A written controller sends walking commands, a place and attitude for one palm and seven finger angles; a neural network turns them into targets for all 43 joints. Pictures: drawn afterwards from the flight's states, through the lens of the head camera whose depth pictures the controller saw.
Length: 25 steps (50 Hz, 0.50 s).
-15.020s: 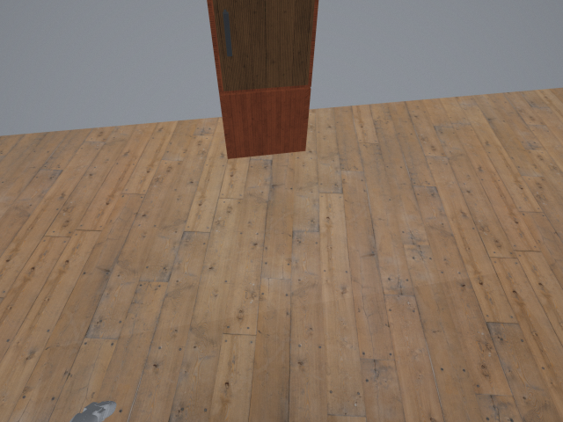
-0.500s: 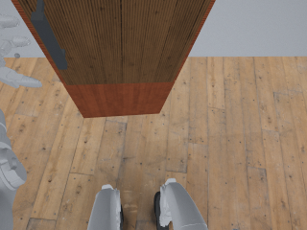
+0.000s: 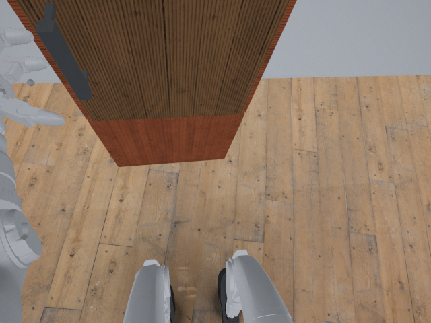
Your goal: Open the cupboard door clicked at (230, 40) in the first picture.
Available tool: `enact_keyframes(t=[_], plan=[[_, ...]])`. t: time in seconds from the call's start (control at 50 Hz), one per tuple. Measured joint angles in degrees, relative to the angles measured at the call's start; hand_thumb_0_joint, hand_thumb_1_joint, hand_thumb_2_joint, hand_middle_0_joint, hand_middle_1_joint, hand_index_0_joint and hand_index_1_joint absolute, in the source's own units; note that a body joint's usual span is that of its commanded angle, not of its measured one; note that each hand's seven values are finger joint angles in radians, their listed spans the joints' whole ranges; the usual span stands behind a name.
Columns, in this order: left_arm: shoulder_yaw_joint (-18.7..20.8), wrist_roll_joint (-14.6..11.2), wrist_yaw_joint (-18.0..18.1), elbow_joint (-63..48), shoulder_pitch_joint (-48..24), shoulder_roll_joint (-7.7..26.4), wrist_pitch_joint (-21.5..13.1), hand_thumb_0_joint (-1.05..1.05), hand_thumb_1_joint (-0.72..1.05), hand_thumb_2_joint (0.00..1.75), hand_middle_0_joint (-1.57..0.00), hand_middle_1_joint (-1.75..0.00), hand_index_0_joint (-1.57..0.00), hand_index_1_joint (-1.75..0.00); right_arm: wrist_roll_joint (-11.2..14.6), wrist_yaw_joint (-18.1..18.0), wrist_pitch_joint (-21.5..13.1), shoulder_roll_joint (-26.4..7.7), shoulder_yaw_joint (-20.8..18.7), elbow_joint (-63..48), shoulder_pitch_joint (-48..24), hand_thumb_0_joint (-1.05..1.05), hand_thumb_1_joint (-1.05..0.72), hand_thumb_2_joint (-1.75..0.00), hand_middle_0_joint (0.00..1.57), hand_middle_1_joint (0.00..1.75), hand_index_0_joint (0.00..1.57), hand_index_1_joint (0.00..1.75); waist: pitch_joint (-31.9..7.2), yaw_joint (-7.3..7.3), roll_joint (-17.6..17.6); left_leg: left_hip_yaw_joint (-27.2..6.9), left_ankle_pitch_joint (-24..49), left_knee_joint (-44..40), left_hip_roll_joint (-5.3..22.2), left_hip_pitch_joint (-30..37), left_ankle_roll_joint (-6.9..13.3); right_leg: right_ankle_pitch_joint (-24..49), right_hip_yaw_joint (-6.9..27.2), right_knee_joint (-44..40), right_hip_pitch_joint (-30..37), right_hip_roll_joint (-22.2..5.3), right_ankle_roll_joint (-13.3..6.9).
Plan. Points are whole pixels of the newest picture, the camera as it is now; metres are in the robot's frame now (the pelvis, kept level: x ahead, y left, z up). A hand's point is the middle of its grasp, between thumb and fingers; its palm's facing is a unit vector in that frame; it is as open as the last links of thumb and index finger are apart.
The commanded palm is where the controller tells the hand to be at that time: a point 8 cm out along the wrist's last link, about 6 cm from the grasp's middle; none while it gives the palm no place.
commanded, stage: slide the fingers in behind the handle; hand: left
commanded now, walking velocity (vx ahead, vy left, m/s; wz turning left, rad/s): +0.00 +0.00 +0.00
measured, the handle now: (69, 57) +0.57 +0.22 +0.04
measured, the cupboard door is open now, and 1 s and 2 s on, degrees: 0 0 0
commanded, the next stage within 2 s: close the thumb around the handle in 1.52 s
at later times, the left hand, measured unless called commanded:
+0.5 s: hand (49, 83) +0.51 +0.24 +0.04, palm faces +0.03 -1.00 -0.03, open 14.0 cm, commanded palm +0.49 +0.27 +0.04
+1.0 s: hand (72, 81) +0.51 +0.21 +0.04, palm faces +0.03 -1.00 -0.02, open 13.9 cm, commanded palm +0.49 +0.23 +0.04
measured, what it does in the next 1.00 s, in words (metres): stands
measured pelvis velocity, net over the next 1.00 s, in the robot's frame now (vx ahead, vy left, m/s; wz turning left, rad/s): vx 0.00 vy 0.00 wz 0.01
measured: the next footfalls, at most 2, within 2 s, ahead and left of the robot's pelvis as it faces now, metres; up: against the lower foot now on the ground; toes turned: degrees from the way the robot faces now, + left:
none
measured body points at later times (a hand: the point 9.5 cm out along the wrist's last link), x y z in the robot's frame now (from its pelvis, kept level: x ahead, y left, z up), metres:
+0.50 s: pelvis +0.00 +0.00 +0.00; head +0.17 +0.03 +0.41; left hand +0.50 +0.29 +0.05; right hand +0.03 -0.27 -0.11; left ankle +0.02 +0.10 -0.62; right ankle +0.04 -0.13 -0.62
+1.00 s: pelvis +0.00 +0.00 +0.00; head +0.17 +0.03 +0.42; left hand +0.51 +0.26 +0.05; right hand +0.03 -0.26 -0.11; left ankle +0.02 +0.10 -0.62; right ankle +0.04 -0.13 -0.62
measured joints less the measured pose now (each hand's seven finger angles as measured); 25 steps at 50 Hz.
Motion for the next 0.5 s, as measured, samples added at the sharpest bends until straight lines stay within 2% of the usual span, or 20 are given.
enact_keyframes(t=[0.1,0.26,0.36,0.5], plan=[[-0.79,-0.39,0.03,-0.34,-0.27,-1.0,-1.29,-0.01,-0.5,0.3,-0.3,-1.2,-0.3,-1.2,-0.11,0.06,-0.22,-0.19,-0.36,0.46,-0.04,0.0,-0.91,-0.9,0.2,0.3,0.21,0.3,-0.26,-0.01,-0.15,-0.19,-0.02,0.28,0.02,-0.22,-0.19,-0.12,-0.16,0.36,-0.21,0.02,-0.19],[-0.35,0.43,1.43,-0.33,0.15,-1.86,-0.67,-0.01,-0.5,0.3,-0.31,-1.2,-0.3,-1.2,-0.11,-0.02,-0.31,-0.62,-0.62,-0.32,-0.49,0.0,-0.91,-0.9,0.2,0.3,0.21,0.3,-0.22,-0.62,-0.25,-0.04,0.01,0.54,0.21,-0.43,-0.25,-0.02,0.01,0.71,-0.6,0.21,-0.29],[-0.74,0.4,2.49,-0.93,-0.06,-2.48,-1.63,-0.01,-0.5,0.3,-0.31,-1.2,-0.3,-1.2,-0.19,0.14,-0.52,-0.48,-0.6,-0.02,-0.59,0.0,-0.91,-0.9,0.2,0.3,0.21,0.3,-0.12,-0.42,-0.41,0.0,0.04,0.59,0.19,-0.39,-0.26,-0.01,0.08,0.83,-0.61,0.2,-0.29],[-2.36,0.17,2.79,-0.46,-0.64,-3.18,-0.96,-0.01,-0.5,0.3,-0.3,-1.2,-0.3,-1.2,-0.17,0.22,-0.6,-0.17,-0.55,0.39,-0.45,0.0,-0.91,-0.9,0.2,0.3,0.21,0.3,-0.34,-0.23,-0.13,-0.11,0.07,0.45,-0.03,-0.28,-0.19,-0.07,-0.02,0.65,-0.37,0.01,-0.22]])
